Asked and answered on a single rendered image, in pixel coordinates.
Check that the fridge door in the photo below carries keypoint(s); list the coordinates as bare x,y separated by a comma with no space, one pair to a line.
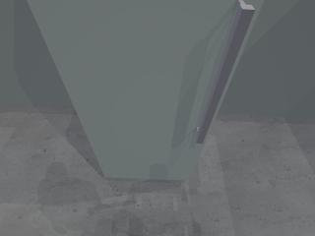
139,74

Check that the handle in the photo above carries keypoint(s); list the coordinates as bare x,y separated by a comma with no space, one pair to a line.
236,36

